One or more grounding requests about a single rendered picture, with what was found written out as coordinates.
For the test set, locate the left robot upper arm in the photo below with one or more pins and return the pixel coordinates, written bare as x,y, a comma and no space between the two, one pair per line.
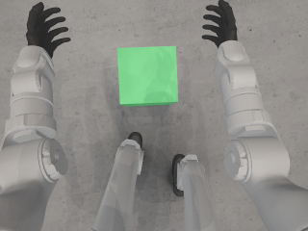
29,172

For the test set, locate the robot left hand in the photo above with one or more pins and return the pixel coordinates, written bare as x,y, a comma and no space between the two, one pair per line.
37,28

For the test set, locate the right robot upper arm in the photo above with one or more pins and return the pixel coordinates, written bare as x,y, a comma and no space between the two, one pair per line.
261,164

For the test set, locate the left robot forearm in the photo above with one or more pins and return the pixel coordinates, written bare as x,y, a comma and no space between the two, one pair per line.
31,102

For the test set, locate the left robot shin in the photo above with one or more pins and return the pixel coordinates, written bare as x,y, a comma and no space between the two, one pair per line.
130,142

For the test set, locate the robot right hand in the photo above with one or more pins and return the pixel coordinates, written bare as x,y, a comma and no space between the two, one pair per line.
227,29

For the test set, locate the right robot forearm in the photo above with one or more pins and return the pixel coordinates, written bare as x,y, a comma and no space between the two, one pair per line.
240,93

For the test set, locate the left robot thigh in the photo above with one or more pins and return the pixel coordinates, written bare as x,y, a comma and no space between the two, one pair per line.
116,209

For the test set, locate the carton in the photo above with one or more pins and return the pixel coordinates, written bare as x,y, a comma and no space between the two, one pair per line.
147,76

